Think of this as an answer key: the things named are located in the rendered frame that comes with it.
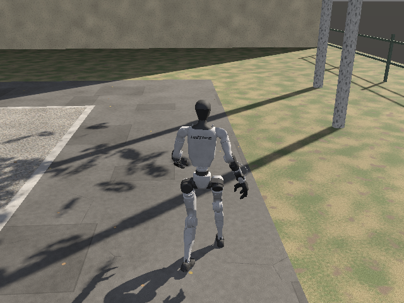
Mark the robot left hand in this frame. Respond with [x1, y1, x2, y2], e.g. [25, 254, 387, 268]
[174, 157, 189, 169]

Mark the right robot upper arm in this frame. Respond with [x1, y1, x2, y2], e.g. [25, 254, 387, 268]
[215, 128, 234, 163]

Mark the robot torso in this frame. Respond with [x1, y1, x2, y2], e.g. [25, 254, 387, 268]
[187, 124, 217, 189]

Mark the robot right hand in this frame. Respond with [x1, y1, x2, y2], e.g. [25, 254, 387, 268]
[234, 181, 249, 199]

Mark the left robot upper arm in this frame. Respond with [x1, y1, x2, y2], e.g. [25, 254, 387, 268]
[172, 126, 190, 159]

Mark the left robot forearm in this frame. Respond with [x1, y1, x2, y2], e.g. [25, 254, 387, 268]
[172, 150, 181, 163]

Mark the right robot forearm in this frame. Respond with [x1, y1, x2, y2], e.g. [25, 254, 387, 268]
[229, 153, 246, 184]

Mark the robot head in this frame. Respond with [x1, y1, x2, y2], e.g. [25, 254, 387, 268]
[192, 100, 213, 130]

